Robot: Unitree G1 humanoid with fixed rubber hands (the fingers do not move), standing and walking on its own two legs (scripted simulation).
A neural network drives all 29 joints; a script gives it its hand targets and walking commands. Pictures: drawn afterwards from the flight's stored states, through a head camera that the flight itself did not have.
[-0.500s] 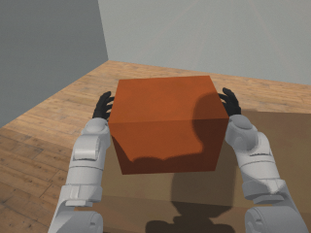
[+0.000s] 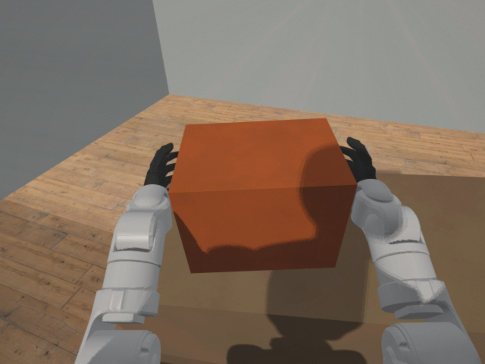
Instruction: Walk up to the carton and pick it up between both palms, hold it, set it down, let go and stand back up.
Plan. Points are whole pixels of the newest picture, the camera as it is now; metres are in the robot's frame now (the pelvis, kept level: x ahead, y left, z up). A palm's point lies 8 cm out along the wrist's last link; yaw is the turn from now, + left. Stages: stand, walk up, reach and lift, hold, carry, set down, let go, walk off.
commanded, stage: hold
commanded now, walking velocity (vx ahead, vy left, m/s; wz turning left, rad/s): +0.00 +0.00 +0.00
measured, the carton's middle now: (259, 194) +0.36 +0.00 +0.16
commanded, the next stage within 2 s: none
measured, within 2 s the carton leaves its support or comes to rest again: neither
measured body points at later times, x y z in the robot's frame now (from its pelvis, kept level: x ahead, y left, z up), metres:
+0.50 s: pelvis +0.00 +0.00 +0.00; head -0.07 +0.00 +0.44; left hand +0.37 +0.17 +0.18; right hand +0.37 -0.17 +0.18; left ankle +0.04 +0.11 -0.75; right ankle +0.04 -0.13 -0.75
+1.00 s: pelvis +0.00 +0.00 +0.00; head -0.07 +0.00 +0.44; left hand +0.37 +0.17 +0.18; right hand +0.37 -0.17 +0.19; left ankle +0.04 +0.11 -0.75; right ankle +0.04 -0.13 -0.75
